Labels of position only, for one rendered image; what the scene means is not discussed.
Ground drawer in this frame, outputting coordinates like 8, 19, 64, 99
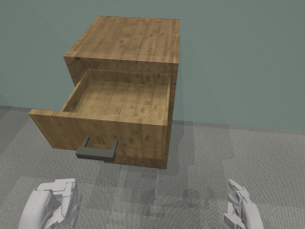
29, 69, 171, 159

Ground cabinet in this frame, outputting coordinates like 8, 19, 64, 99
63, 15, 180, 170

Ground right robot hand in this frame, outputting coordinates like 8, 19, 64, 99
224, 179, 264, 229

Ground left robot hand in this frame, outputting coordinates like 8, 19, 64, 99
17, 178, 83, 229

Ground handle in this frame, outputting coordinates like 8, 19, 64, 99
75, 136, 118, 162

